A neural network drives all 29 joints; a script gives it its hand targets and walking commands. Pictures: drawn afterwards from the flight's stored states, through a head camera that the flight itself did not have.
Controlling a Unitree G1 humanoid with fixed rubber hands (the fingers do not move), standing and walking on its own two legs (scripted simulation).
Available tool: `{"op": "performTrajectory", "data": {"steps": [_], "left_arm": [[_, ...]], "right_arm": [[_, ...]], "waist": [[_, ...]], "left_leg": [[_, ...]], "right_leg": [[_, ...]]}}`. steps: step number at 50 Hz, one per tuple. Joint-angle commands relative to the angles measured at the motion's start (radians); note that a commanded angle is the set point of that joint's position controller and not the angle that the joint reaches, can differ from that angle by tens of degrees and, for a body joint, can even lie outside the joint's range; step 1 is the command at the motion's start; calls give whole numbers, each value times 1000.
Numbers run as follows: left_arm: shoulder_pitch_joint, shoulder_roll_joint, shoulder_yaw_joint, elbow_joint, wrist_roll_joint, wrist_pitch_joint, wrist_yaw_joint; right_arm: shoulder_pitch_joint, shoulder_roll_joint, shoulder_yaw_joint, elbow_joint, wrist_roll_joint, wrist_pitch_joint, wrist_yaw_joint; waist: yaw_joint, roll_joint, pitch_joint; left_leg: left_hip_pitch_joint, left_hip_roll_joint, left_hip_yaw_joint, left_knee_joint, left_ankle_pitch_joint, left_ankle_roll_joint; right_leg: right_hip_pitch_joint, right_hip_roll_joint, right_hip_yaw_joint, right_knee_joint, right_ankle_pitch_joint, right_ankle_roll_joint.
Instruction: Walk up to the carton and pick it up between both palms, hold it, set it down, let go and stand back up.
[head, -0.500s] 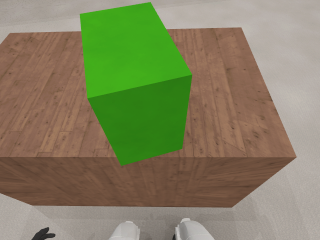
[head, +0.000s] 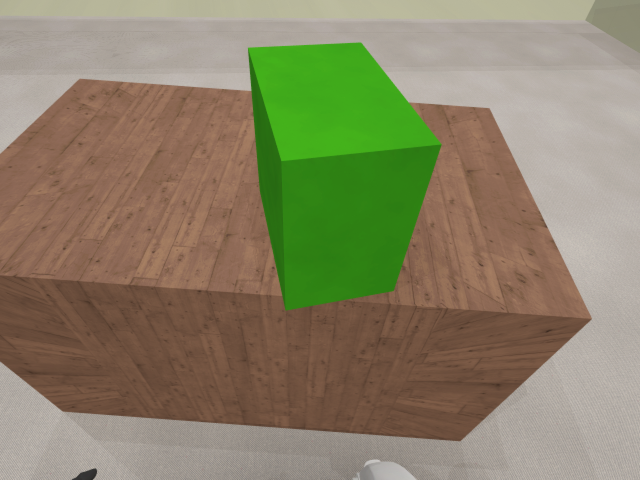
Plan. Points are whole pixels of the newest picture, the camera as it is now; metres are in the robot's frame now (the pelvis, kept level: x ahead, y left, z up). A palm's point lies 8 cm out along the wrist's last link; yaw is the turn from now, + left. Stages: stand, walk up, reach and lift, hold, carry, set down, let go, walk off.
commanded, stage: walk up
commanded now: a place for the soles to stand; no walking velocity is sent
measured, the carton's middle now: (323, 174) +0.55 -0.01 +0.09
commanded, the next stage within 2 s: none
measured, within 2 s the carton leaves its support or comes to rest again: neither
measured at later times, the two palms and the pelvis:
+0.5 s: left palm out of the picture +0.11 +0.30 -0.08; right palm out of the picture +0.08 -0.34 -0.11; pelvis +0.04 -0.03 +0.00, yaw -4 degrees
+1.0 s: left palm out of the picture +0.17 +0.33 -0.10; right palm out of the picture +0.11 -0.31 -0.10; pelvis +0.07 +0.01 +0.00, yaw -5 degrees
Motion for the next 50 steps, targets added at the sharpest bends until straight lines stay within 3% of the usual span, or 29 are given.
{"op": "performTrajectory", "data": {"steps": [1,4,7,9,10,11,12,13,14,16,18,20,21,24,27,29,30,31,32,33,34,35,37,40,42,46,48,49,50], "left_arm": [[39,246,56,4,18,-26,21],[54,259,56,18,25,-46,27],[75,256,60,21,29,-65,28],[166,234,61,52,27,-88,32],[231,237,66,73,31,-100,36],[309,292,81,79,42,-110,43],[240,361,88,48,34,-106,42],[199,356,84,30,28,-98,45],[185,363,85,26,31,-101,50],[169,301,65,25,26,-109,52],[169,273,56,18,21,-113,58],[201,277,56,13,17,-114,65],[204,277,56,7,18,-114,68],[206,290,59,5,16,-112,73],[168,293,56,-10,16,-109,66],[103,293,50,-24,9,-101,58],[42,273,42,-45,0,-97,55],[20,210,28,-61,-11,-96,54],[23,143,9,-63,-4,-92,56],[17,198,15,-52,1,-77,63],[22,226,20,-46,5,-78,62],[32,247,29,-46,10,-85,56],[72,237,27,-21,9,-87,45],[82,211,23,-18,2,-81,40],[55,211,21,-26,3,-84,43],[43,215,27,-28,8,-95,49],[104,208,29,-6,10,-110,51],[213,212,38,32,12,-119,54],[317,291,63,55,23,-128,61]], "right_arm": [[-67,-272,-71,-128,-10,-31,-4],[-2,-281,-89,-153,-15,-28,3],[14,-293,-98,-180,-14,-22,13],[-53,-283,-93,-208,-4,-14,17],[-78,-234,-76,-213,2,-9,17],[-80,-163,-61,-232,8,-6,17],[-59,-123,-43,-238,4,-2,11],[-102,-197,-57,-220,3,2,3],[-88,-223,-61,-201,8,-3,6],[-49,-213,-62,-174,16,-7,10],[-42,-197,-62,-178,18,-7,8],[-58,-196,-62,-191,23,-3,5],[-65,-194,-62,-200,24,-3,3],[-74,-188,-58,-198,23,-2,0],[-59,-181,-60,-197,21,-17,0],[0,-182,-62,-179,22,-33,0],[69,-202,-70,-153,16,-45,-4],[159,-263,-91,-130,6,-59,-10],[155,-302,-93,-138,16,-64,-12],[143,-282,-87,-143,29,-62,-6],[113,-299,-89,-154,29,-60,-4],[129,-300,-93,-163,31,-54,1],[70,-264,-84,-178,31,-52,-1],[77,-254,-81,-173,29,-52,-2],[95,-258,-85,-179,33,-48,-3],[75,-266,-86,-203,26,-36,3],[14,-253,-79,-215,35,-30,10],[-60,-236,-69,-242,45,-27,15],[-92,-171,-48,-267,58,-30,16]], "waist": [[-28,160,26],[-38,157,9],[-22,158,-14],[47,115,-65],[84,51,-93],[106,-143,-131],[64,-228,-48],[67,-96,-32],[53,-84,-26],[27,-108,-71],[26,-128,-132],[36,-111,-165],[43,-136,-168],[47,-126,-144],[30,-125,-121],[-19,-115,-137],[-68,-57,-170],[-108,137,-218],[-88,285,-149],[-71,136,-139],[-61,120,-105],[-57,125,-45],[-34,137,5],[-31,166,-7],[-46,136,-18],[-41,165,-24],[12,149,-57],[81,107,-114],[132,-70,-204]], "left_leg": [[-25,224,-466,-630,-425,107],[100,255,-481,-592,-359,134],[101,300,-468,-525,-227,213],[-20,273,-343,-394,-74,195],[-138,205,-233,-235,25,140],[-281,69,-75,57,46,61],[-448,-26,46,170,-139,-7],[-436,-2,-45,193,-152,1],[-418,10,-63,187,-143,1],[-362,27,-61,129,-104,-8],[-309,38,-49,86,-98,-8],[-288,37,-37,77,-84,-4],[-293,42,-24,71,-74,-5],[-274,43,-9,45,-54,-2],[-191,44,5,-43,-56,6],[-32,37,26,-210,72,23],[139,43,-19,-339,186,53],[289,166,-248,-454,277,108],[335,315,-520,-505,504,145],[324,351,-571,-493,463,181],[281,362,-572,-480,477,207],[258,347,-552,-500,429,190],[208,289,-424,-476,509,152],[218,256,-355,-435,642,152],[238,256,-352,-412,705,153],[186,277,-367,-391,616,191],[111,246,-287,-292,608,184],[-26,196,-201,-176,613,135],[-142,75,-95,112,552,55]], "right_leg": [[-130,-8,56,74,-81,28],[-184,-43,21,-14,-142,32],[-127,-73,-26,-105,-204,10],[103,-68,-74,-308,-53,-14],[271,-63,11,-422,-55,-38],[369,-225,366,-579,-178,-92],[366,-372,706,-687,-218,-129],[327,-397,761,-687,-217,-152],[322,-397,738,-650,-84,-173],[388,-343,584,-564,322,-120],[443,-316,470,-481,652,-91],[467,-317,435,-440,787,-84],[472,-315,416,-425,829,-94],[422,-326,410,-420,797,-110],[325,-326,381,-399,700,-156],[222,-288,299,-334,588,-144],[111,-228,208,-223,552,-100],[-17,-121,62,71,489,-34],[-231,38,-13,175,-102,18],[-241,9,26,168,-197,14],[-253,-9,29,184,-219,7],[-283,-22,14,204,-211,-1],[-246,-55,7,157,-139,6],[-203,-64,-39,87,-125,17],[-199,-69,-73,34,-115,17],[-120,-75,-112,-85,-133,7],[37,-60,-127,-263,-21,-11],[273,-56,-112,-400,126,-29],[438,-193,178,-516,216,-82]]}}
